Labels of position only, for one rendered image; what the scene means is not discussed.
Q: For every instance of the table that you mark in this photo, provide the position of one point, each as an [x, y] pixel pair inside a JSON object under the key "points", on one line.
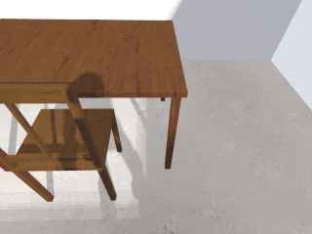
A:
{"points": [[102, 58]]}

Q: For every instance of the chair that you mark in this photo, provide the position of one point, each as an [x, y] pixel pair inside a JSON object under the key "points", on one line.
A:
{"points": [[60, 139]]}

